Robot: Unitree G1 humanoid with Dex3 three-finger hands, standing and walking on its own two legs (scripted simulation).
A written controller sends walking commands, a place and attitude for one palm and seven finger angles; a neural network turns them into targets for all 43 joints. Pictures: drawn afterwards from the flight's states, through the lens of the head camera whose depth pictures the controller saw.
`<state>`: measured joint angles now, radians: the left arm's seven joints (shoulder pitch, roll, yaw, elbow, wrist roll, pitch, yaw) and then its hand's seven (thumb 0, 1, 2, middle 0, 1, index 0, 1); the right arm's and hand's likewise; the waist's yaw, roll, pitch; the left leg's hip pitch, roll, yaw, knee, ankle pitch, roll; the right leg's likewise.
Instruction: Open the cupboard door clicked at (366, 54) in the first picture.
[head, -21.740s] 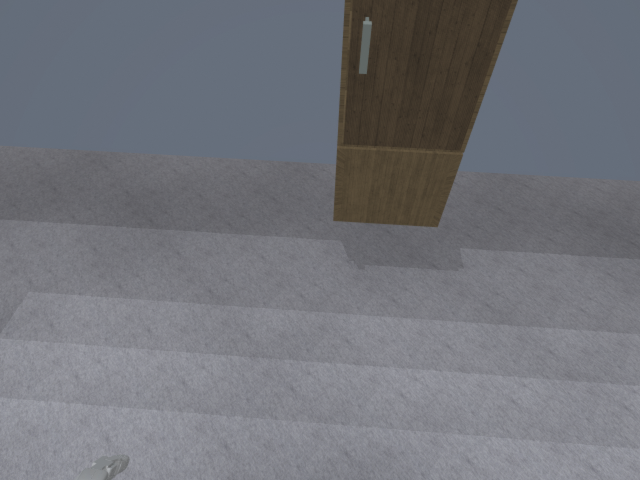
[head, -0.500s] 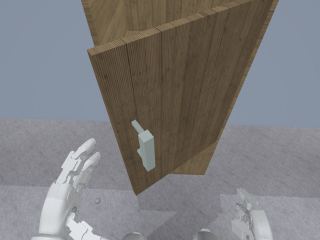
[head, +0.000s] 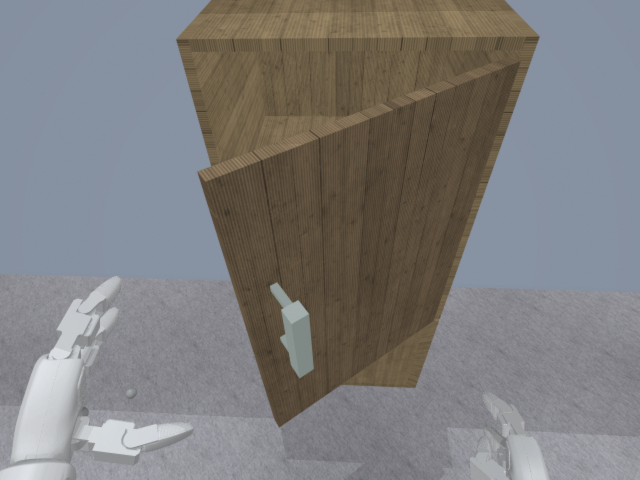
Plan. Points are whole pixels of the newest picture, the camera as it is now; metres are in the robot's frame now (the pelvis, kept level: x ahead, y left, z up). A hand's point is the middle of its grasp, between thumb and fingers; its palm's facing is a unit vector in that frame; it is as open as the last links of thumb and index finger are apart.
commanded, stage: draw the hand back to the body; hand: left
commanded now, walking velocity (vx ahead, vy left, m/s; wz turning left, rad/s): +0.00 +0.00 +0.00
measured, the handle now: (290, 330) +0.29 +0.08 +0.05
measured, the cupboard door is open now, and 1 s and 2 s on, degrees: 37 37 37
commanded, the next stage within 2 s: step back with the hand held close in 0.84 s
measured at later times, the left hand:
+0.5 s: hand (48, 312) +0.20 +0.26 +0.20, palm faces +0.47 -0.77 -0.43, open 8.7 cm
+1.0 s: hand (52, 307) +0.21 +0.26 +0.20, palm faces +0.46 -0.79 -0.41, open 7.4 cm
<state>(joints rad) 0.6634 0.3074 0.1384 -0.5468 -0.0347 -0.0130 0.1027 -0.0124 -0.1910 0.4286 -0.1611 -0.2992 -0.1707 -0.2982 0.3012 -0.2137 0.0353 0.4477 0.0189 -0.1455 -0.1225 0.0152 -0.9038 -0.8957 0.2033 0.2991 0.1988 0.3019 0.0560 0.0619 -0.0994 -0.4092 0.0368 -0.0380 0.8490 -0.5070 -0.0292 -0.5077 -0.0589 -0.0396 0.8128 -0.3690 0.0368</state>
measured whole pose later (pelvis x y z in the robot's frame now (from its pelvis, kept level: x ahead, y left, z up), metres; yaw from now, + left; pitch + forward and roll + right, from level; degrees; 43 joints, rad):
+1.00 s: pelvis +0.01 +0.00 +0.04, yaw -2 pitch -3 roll -1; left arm 0.45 0.33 0.35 -0.41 -0.03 -0.10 0.12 0.01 0.89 0.89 -0.21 -0.30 -0.22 -0.30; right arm 0.20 -0.21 0.02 0.64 0.00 -0.17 -0.09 0.02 -0.90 -0.90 0.20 0.30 0.20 0.30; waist 0.08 0.06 0.03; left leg -0.06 0.04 0.01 0.46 -0.34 -0.03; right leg -0.18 -0.04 -0.02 0.45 -0.21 0.04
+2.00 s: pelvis -0.15 -0.01 +0.00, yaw +5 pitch -3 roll +2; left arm 0.47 0.43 0.49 -0.51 0.02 -0.25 0.16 0.01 0.88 0.89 -0.21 -0.30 -0.22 -0.30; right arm 0.22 -0.21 -0.02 0.56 0.01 -0.12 -0.08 0.01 -0.90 -0.90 0.20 0.30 0.20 0.30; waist -0.04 -0.04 0.11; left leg -0.49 0.02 0.03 0.74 -0.35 0.02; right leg -0.53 -0.01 0.13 0.66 -0.10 0.05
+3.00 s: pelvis -0.34 -0.07 +0.03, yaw -4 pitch +0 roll +2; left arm 0.51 0.44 0.47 -0.44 -0.02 -0.26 0.17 0.01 0.88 0.89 -0.21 -0.30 -0.22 -0.30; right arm 0.26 -0.22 -0.03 0.65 -0.02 -0.17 -0.09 0.01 -0.91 -0.90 0.20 0.30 0.20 0.30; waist -0.03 -0.05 -0.01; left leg -0.28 0.02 0.10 0.55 -0.27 -0.01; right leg -0.27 0.01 -0.02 0.72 -0.47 -0.02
